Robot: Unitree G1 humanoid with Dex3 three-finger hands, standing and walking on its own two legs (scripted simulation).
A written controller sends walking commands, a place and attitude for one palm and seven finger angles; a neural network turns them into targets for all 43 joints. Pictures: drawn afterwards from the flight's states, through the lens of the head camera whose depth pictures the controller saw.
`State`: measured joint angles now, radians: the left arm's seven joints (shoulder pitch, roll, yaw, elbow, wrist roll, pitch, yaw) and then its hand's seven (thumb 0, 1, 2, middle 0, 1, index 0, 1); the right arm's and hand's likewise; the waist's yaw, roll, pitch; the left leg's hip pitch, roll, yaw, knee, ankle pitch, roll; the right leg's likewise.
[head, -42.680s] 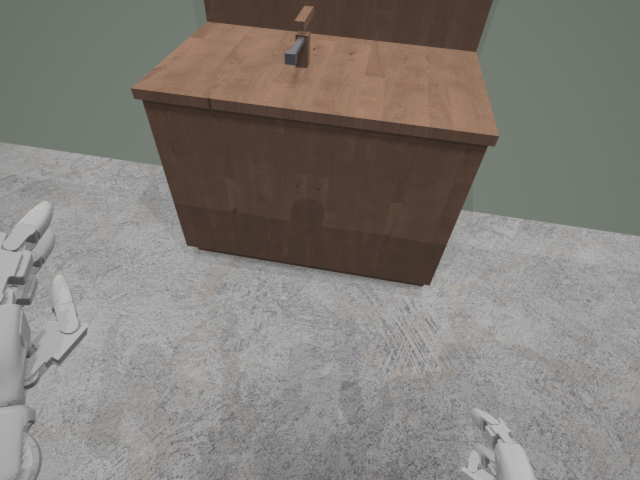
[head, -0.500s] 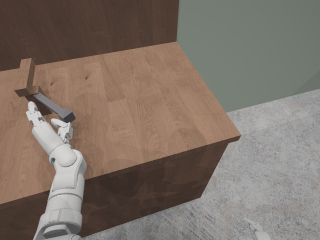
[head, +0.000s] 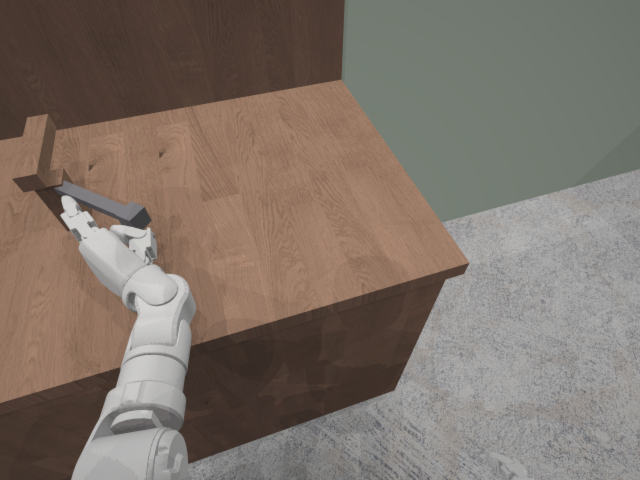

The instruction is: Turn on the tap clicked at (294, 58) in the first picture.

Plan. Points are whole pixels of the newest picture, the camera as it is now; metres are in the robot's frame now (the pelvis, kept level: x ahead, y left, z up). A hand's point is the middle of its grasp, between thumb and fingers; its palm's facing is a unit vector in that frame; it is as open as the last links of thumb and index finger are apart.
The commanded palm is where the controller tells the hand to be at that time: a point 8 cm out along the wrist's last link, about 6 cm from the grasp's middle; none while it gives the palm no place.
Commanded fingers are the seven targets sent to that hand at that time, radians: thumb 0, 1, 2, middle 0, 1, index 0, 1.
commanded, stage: push the lever round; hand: left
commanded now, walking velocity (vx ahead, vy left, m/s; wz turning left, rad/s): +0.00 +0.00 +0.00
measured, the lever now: (134, 217) +0.43 +0.27 +0.08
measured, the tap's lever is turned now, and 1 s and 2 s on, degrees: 46 75 77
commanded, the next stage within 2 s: lift the hand up off the lever in 0.88 s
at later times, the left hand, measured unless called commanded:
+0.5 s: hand (176, 211) +0.45 +0.21 +0.08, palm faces +0.85 -0.52 -0.10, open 7.5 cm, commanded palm +0.39 +0.23 +0.08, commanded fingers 0.00 0.90 0.90 -0.15 -0.15 -0.15 -0.15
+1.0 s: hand (179, 196) +0.48 +0.22 +0.08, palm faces +0.84 -0.54 -0.09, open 7.7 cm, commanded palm +0.42 +0.24 +0.08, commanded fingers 0.00 0.90 0.90 -0.15 -0.15 -0.15 -0.15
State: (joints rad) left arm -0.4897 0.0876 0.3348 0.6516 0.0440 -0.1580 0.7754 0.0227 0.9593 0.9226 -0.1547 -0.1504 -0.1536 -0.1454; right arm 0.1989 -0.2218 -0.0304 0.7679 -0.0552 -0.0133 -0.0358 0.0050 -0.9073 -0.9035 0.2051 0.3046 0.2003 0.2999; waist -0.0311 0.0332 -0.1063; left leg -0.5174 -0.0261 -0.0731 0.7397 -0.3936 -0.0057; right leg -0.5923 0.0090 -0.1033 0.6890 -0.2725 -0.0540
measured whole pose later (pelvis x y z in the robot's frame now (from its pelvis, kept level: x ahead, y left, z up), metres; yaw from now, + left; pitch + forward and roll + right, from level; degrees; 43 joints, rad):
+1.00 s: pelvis +0.00 -0.01 -0.01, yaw -1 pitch +15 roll +0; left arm -0.84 0.21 0.51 1.05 0.15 -0.22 0.89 0.00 0.91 0.92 -0.16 -0.15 -0.15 -0.15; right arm 0.29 -0.23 -0.05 0.79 -0.10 -0.01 0.04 0.00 -0.91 -0.90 0.20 0.30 0.20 0.30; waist -0.13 0.02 -0.14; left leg -0.66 -0.01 -0.06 0.80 -0.41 -0.01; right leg -0.73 0.02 -0.10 0.74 -0.28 -0.06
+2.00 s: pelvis +0.01 +0.00 +0.01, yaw -1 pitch +11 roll +0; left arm -0.73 0.12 0.44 0.82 0.09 -0.07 0.85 0.01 0.90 0.90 -0.15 -0.15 -0.15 -0.15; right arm 0.26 -0.22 -0.05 0.79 -0.08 0.00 0.02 0.00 -0.91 -0.90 0.20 0.30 0.20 0.30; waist -0.07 0.03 -0.12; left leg -0.47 -0.02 -0.07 0.66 -0.37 -0.01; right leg -0.56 0.02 -0.10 0.62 -0.25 -0.06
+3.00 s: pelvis +0.02 -0.01 +0.02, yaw -1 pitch +6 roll +0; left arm -0.65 0.06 0.38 0.61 0.05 0.13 0.84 0.01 0.90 0.90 -0.16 -0.15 -0.15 -0.15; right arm 0.21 -0.22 -0.04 0.79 -0.05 -0.01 0.00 0.01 -0.91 -0.90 0.20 0.30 0.20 0.30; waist -0.01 0.04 -0.10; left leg -0.32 -0.01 -0.06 0.55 -0.33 -0.01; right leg -0.41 0.02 -0.09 0.53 -0.23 -0.06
